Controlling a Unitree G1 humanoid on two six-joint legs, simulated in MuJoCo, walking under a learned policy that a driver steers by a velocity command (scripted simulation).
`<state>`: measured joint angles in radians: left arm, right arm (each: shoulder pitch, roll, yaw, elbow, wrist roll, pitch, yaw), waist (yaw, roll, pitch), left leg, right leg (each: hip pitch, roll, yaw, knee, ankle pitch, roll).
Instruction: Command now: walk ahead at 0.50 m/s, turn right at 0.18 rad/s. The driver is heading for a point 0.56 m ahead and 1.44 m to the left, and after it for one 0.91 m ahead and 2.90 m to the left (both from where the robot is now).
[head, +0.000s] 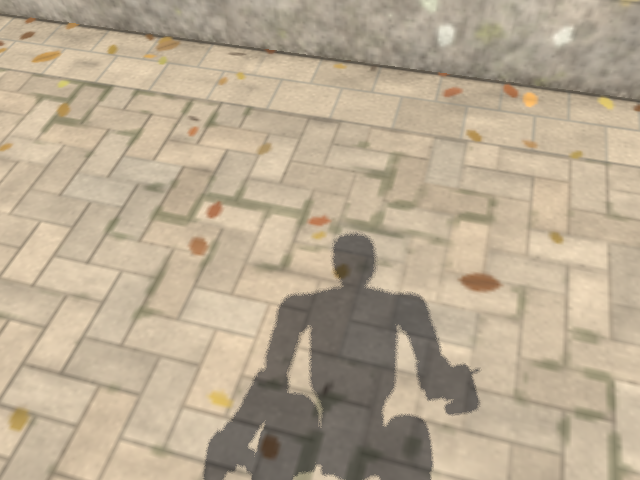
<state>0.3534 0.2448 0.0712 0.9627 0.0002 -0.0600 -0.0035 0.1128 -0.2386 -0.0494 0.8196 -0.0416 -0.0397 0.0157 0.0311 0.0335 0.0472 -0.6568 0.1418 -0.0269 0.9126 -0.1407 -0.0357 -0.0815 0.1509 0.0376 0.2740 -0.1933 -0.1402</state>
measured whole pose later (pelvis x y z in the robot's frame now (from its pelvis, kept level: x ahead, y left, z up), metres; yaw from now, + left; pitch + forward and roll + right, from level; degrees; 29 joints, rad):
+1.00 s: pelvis +0.56 +0.09 +0.00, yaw +29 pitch +1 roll -1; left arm 0.26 0.26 0.03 0.79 0.02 -0.09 0.00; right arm 0.27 -0.32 -0.08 0.79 -0.03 0.00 0.04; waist -0.01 0.06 0.03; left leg -0.52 0.00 -0.04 1.13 -0.30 0.05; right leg -0.20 0.02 -0.10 0.37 -0.19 -0.04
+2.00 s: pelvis +0.95 +0.47 -0.01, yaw +65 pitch +1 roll -1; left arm 0.18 0.26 0.03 0.70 0.04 -0.05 0.01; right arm 0.34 -0.32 -0.07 0.78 -0.03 -0.02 0.02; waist -0.04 0.04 0.04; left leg -0.37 -0.07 -0.07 1.14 -0.37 0.07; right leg -0.32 0.01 -0.07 0.50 -0.20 -0.03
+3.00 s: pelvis +1.04 +1.02 -0.02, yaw +101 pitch +1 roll +0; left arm 0.10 0.27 0.02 0.67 0.04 -0.05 0.01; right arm 0.40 -0.31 -0.07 0.83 -0.01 -0.04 0.00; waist -0.07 0.02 0.04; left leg -0.20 -0.14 -0.15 1.02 -0.44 0.09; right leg -0.42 0.02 -0.03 0.59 -0.18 -0.04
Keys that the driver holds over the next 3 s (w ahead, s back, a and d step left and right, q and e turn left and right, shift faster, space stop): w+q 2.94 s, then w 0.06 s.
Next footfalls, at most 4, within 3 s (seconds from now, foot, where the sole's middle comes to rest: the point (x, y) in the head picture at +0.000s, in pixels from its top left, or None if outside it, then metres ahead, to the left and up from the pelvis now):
0.26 left None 0.31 0.13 -0.78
0.78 right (343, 401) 0.64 0.03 -0.78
1.32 left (203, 354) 0.75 0.36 -0.78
1.86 right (169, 244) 1.08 0.50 -0.78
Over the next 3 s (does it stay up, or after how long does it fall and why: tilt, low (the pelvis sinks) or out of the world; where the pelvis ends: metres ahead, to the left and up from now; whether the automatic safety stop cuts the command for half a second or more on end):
stays up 1.04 1.02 -0.02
